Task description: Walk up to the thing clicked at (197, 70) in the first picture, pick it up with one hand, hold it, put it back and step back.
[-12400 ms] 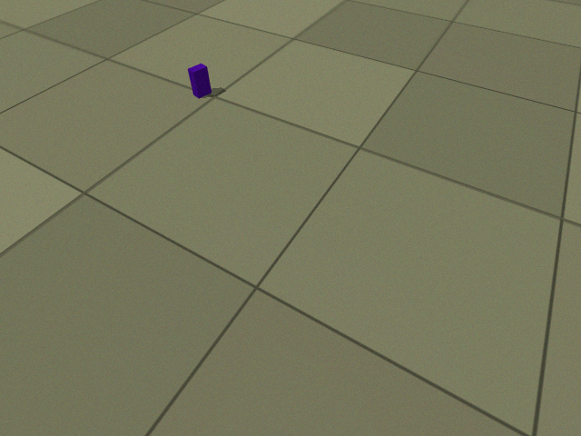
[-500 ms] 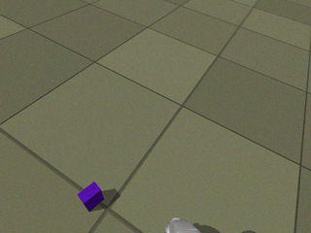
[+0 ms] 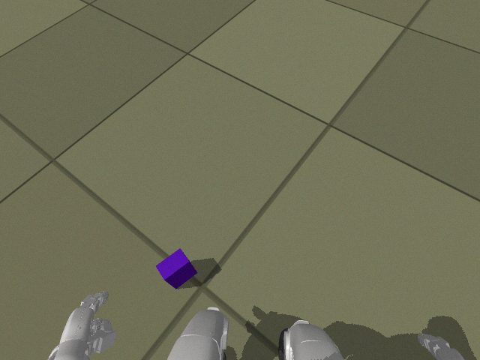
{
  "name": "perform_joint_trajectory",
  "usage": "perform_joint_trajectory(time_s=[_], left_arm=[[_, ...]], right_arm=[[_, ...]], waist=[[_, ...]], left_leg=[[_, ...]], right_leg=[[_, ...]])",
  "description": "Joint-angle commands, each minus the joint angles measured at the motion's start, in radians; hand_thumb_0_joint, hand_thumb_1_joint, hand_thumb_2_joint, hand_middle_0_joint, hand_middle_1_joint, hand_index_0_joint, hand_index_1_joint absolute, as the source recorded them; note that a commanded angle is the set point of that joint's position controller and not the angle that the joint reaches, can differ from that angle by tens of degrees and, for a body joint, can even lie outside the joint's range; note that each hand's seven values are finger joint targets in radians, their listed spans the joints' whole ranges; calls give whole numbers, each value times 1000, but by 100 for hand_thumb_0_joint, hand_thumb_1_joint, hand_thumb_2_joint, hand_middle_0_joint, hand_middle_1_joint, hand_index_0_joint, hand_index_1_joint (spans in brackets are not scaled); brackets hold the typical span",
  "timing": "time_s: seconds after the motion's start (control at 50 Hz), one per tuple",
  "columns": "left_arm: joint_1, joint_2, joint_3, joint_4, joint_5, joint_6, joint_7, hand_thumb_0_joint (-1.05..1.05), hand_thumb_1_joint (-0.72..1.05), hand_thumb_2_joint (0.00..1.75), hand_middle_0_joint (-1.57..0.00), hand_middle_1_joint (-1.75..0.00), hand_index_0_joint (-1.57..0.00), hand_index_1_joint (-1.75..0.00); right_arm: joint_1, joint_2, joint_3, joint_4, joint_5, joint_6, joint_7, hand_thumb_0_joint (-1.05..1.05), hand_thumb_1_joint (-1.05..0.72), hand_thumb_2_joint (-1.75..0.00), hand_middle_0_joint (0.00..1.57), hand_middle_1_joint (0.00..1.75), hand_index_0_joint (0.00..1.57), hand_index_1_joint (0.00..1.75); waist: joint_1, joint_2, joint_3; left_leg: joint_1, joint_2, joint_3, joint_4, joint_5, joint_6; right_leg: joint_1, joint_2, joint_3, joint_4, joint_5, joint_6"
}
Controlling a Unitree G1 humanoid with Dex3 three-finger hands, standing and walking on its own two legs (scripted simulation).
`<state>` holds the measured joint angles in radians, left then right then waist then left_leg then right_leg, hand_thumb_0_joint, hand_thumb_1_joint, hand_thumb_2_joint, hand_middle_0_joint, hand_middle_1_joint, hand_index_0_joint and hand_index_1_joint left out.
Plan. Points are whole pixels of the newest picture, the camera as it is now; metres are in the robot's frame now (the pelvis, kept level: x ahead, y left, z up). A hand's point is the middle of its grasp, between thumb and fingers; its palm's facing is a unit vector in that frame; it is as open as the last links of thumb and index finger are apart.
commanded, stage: walk up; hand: left
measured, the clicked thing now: (178, 269) +0.40 +0.28 -0.66
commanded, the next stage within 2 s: none
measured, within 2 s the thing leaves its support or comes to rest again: neither
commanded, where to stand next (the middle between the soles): +0.04 +0.00 m, yaw +1 degrees
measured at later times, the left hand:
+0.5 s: hand out of the picture -0.05 +0.31 -0.16, palm faces -0.03 -0.95 -0.31, open 7.4 cm
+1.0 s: hand out of the picture -0.09 +0.27 -0.09, palm faces +0.08 -0.87 -0.49, open 7.4 cm
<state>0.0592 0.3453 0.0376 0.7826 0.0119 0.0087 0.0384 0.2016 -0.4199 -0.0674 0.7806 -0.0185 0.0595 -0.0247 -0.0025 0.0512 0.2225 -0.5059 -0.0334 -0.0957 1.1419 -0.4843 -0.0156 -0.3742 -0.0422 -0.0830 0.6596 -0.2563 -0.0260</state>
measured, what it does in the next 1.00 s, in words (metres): steps on the spot: left foot, then right foot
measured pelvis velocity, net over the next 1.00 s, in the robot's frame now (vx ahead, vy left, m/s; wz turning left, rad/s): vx -0.08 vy -0.02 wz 0.06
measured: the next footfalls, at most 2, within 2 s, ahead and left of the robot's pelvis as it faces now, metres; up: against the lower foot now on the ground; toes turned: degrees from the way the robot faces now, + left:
left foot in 0.12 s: +0.02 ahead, +0.17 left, +0.00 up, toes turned +1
right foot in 0.60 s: -0.04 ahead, -0.13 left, +0.00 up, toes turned -4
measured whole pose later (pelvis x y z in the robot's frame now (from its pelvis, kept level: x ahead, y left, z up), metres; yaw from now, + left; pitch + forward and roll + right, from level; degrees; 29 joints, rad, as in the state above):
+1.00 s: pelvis -0.08 -0.02 +0.02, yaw +4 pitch -4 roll -1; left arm 0.42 0.39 0.07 0.88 0.04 -0.08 -0.01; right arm 0.39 -0.43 -0.08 0.88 -0.02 0.04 0.09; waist 0.02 0.11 0.04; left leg -0.48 -0.01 -0.15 0.92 -0.23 -0.02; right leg -0.09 -0.02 -0.14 0.42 -0.26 -0.03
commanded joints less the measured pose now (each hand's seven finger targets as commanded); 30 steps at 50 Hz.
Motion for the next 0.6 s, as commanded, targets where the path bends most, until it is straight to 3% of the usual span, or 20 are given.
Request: perform_joint_trajectory(time_s=[0.0, 0.04, 0.08, 0.1, 0.12, 0.14, 0.16, 0.18, 0.2, 0.22, 0.24, 0.3, 0.34, 0.4, 0.46, 0.5, 0.52, 0.54, 0.56, 0.58], left_arm=[[92, 297, 98, -59, 12, -21, 32, 0, 90, 90, -20, -30, -20, -30], [28, 296, 94, -80, 10, -11, 25, 0, 90, 90, -20, -30, -20, -30], [-26, 278, 76, -94, -3, 13, 9, 0, 90, 90, -20, -30, -20, -30], [-4, 228, 65, -96, -8, 29, 1, 0, 90, 90, -20, -30, -20, -30], [1, 174, 56, -118, -7, 39, -2, 0, 90, 90, -20, -30, -20, -30], [5, 219, 74, -109, 5, 60, 6, 0, 90, 90, -20, -30, -20, -30], [-21, 253, 83, -94, 8, 66, 14, 0, 90, 90, -20, -30, -20, -30], [-21, 282, 95, -82, 17, 71, 7, 0, 90, 90, -20, -30, -20, -30], [-9, 281, 107, -68, 16, 78, -5, 0, 90, 90, -20, -30, -20, -30], [69, 274, 113, -56, 19, 86, -21, 0, 90, 90, -20, -30, -20, -30], [135, 281, 114, -47, 21, 91, -33, 0, 90, 90, -20, -30, -20, -30], [164, 307, 117, -33, 25, 59, -80, 0, 90, 90, -20, -30, -20, -30], [164, 305, 101, -22, 13, 24, -90, 0, 90, 90, -20, -30, -20, -30], [163, 309, 95, 7, 9, -12, -95, 0, 90, 90, -20, -30, -20, -30], [225, 313, 104, 33, 10, -28, -102, 0, 90, 90, -20, -30, -20, -30], [338, 308, 108, 57, 8, -29, -108, 0, 90, 90, -20, -30, -20, -30], [400, 305, 111, 79, 7, -31, -107, 0, 90, 90, -20, -30, -20, -30], [522, 290, 118, 117, 5, -31, -102, 0, 90, 90, -20, -30, -20, -30], [629, 303, 129, 153, 14, -36, -92, 0, 90, 90, -20, -30, -20, -30], [685, 386, 154, 151, 32, -40, -74, 0, 90, 90, -20, -30, -20, -30]], right_arm=[[66, -169, -64, -89, -6, -15, 6, 0, -90, -90, 20, 30, 20, 30], [128, -170, -67, -63, 0, -25, 8, 0, -90, -90, 20, 30, 20, 30], [188, -161, -70, -15, 5, -49, 3, 0, -90, -90, 20, 30, 20, 30], [165, -195, -78, -15, -6, -64, -4, 0, -90, -90, 20, 30, 20, 30], [148, -301, -94, -37, -25, -71, -11, 0, -90, -90, 20, 30, 20, 30], [126, -371, -104, -57, -9, -73, -13, 0, -90, -90, 20, 30, 20, 30], [96, -414, -113, -57, -1, -70, -19, 0, -90, -90, 20, 30, 20, 30], [43, -360, -102, -61, 2, -77, -30, 0, -90, -90, 20, 30, 20, 30], [36, -322, -89, -49, -4, -85, -49, 0, -90, -90, 20, 30, 20, 30], [45, -300, -84, -23, -8, -93, -68, 0, -90, -90, 20, 30, 20, 30], [88, -315, -89, -11, 3, -104, -79, 0, -90, -90, 20, 30, 20, 30], [178, -294, -98, 12, 10, -138, -54, 0, -90, -90, 20, 30, 20, 30], [112, -285, -87, -26, -5, -140, -23, 0, -90, -90, 20, 30, 20, 30], [96, -297, -79, -41, -19, -130, 16, 0, -90, -90, 20, 30, 20, 30], [105, -309, -77, -50, -23, -117, 42, 0, -90, -90, 20, 30, 20, 30], [39, -326, -85, -69, -24, -109, 45, 0, -90, -90, 20, 30, 20, 30], [13, -319, -83, -76, -29, -101, 43, 0, -90, -90, 20, 30, 20, 30], [-32, -309, -86, -87, -33, -91, 38, 0, -90, -90, 20, 30, 20, 30], [-65, -252, -74, -99, -36, -81, 34, 0, -90, -90, 20, 30, 20, 30], [-56, -152, -47, -121, -13, -78, 26, 0, -90, -90, 20, 30, 20, 30]], waist=[[43, -215, -332], [5, -239, -359], [-48, -185, -347], [-39, -87, -330], [-39, 164, -306], [-39, 60, -311], [-59, 138, -275], [-30, 11, -249], [-12, -28, -248], [31, -56, -260], [34, -20, -289], [-17, 72, -372], [-36, 172, -284], [-45, 246, -126], [-31, 289, -65], [31, 306, -108], [63, 287, -132], [134, 212, -165], [191, 31, -160], [230, -309, -127]], left_leg=[[-12, 64, 1, -125, -14, 9], [92, 57, 57, -308, 22, 20], [238, 0, 145, -600, 298, 17], [298, 50, 64, -630, 495, 29], [346, 297, -339, -656, 744, 127], [267, 451, -461, -651, 850, 273], [144, 512, -580, -721, 725, 351], [170, 446, -471, -681, 723, 314], [221, 384, -352, -621, 757, 263], [309, 318, -231, -577, 751, 206], [389, 322, -232, -585, 610, 197], [579, 288, -313, -729, -96, 170], [508, 281, -304, -819, -253, 196], [277, 277, -228, -890, -290, 234], [138, 270, -198, -930, -338, 234], [65, 268, -166, -911, -324, 210], [13, 238, -132, -885, -304, 192], [-52, 206, -82, -760, -313, 168], [-154, 121, 2, -521, -308, 132], [-302, -12, 81, -150, -287, 82]], right_leg=[[298, -316, 247, -52, 761, -241], [248, -271, 199, 13, 670, -196], [134, -167, 108, 150, 427, -121], [19, -88, 60, 250, 196, -57], [-232, 67, 62, 465, -262, 2], [-211, 101, 202, 609, -427, 11], [-179, 90, 267, 688, -449, 15], [-200, 90, 323, 747, -382, 15], [-244, 102, 365, 794, -323, 15], [-291, 117, 394, 805, -255, 7], [-320, 114, 366, 794, -200, 0], [-344, 71, 317, 653, -110, 12], [-336, 60, 235, 527, -132, 41], [-190, 46, 132, 314, -224, 58], [-57, 48, 62, 192, -296, 53], [102, 21, 42, 78, -324, 11], [200, 26, 7, 27, -284, 0], [339, 29, -12, -85, -186, -10], [440, 49, 1, -187, -153, -5], [435, -77, 284, -358, -379, -11]])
